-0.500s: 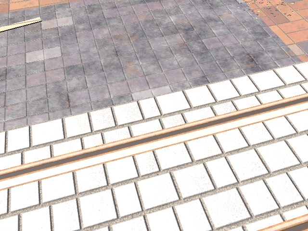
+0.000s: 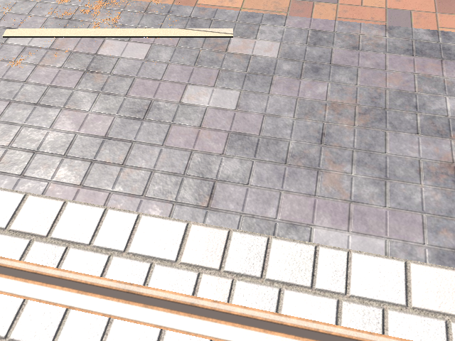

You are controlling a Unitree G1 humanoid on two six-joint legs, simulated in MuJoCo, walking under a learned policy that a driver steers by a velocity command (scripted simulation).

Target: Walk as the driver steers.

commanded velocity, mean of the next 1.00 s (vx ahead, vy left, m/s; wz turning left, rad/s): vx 0.11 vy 0.00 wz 0.59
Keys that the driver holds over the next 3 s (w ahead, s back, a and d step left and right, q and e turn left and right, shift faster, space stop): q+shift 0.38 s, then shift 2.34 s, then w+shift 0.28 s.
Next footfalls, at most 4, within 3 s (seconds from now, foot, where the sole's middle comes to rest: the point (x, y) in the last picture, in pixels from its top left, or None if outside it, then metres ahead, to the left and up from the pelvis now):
0.22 left None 0.31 0.06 -0.77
0.66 right None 0.36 -0.12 -0.77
1.00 left None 0.20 0.02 -0.77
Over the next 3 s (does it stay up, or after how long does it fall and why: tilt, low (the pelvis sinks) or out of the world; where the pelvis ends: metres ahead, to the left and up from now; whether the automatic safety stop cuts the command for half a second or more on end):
stays up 0.33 -0.05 0.00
